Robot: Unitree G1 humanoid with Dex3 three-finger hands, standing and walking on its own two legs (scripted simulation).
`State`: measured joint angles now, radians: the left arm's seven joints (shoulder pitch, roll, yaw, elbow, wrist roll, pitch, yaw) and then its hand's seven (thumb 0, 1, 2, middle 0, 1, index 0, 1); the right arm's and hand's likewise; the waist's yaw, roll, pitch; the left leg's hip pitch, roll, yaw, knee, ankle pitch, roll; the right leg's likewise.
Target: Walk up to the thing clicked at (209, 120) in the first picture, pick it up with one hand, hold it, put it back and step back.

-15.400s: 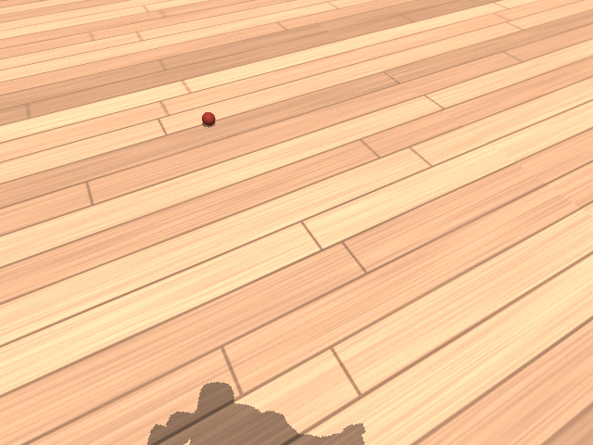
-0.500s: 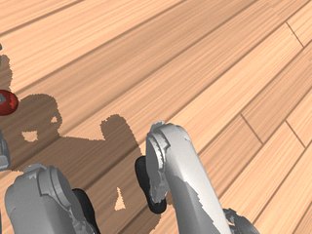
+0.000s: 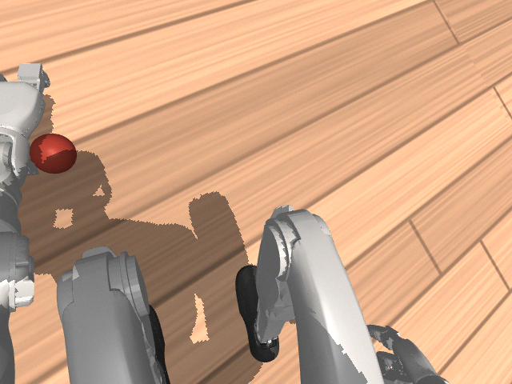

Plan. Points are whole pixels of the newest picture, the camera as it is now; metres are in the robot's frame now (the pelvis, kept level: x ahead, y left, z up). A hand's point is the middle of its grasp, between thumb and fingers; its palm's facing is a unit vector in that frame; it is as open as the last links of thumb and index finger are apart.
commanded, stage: rest palm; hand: left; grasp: from above
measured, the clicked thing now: (53, 153) +0.52 +0.25 -0.30
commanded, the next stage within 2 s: close in 1.06 s
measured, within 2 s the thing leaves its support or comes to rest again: neither
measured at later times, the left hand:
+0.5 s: hand (48, 156) +0.49 +0.25 -0.25, palm faces -0.44 -0.06 -0.90, open 14.5 cm
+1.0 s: hand (42, 159) +0.50 +0.26 -0.26, palm faces -0.49 -0.11 -0.87, open 14.2 cm
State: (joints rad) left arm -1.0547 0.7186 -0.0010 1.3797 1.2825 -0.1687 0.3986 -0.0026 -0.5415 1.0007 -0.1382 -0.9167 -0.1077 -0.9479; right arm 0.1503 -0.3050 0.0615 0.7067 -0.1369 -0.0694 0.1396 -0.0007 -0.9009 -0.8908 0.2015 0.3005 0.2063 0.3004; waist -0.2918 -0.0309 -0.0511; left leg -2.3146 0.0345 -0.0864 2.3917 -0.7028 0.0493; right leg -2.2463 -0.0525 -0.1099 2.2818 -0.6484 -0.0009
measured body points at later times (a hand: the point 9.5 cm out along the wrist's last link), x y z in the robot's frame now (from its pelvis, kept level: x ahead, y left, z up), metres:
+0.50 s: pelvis +0.00 -0.01 -0.03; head +0.28 +0.07 +0.31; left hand +0.51 +0.25 -0.19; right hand -0.02 -0.27 -0.10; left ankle +0.07 +0.11 -0.30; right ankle +0.11 -0.12 -0.30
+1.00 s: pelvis +0.00 +0.00 -0.03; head +0.29 +0.08 +0.30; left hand +0.52 +0.26 -0.21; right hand -0.01 -0.26 -0.09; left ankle +0.07 +0.11 -0.30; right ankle +0.11 -0.12 -0.30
